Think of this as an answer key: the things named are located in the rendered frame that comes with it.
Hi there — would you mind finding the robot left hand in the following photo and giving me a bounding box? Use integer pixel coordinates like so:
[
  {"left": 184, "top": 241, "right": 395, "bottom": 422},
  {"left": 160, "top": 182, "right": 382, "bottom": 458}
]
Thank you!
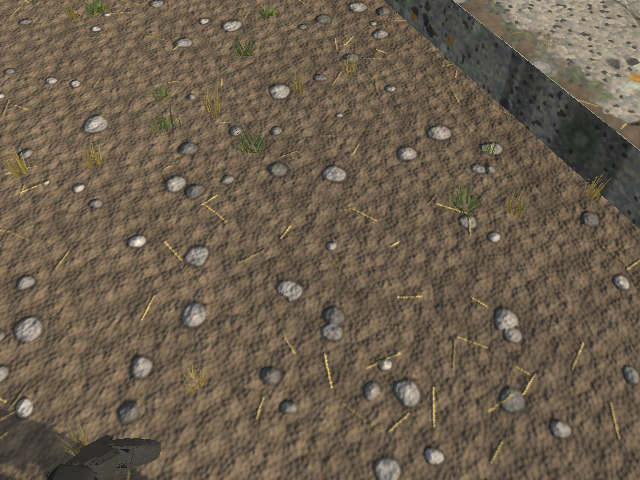
[{"left": 46, "top": 435, "right": 161, "bottom": 480}]

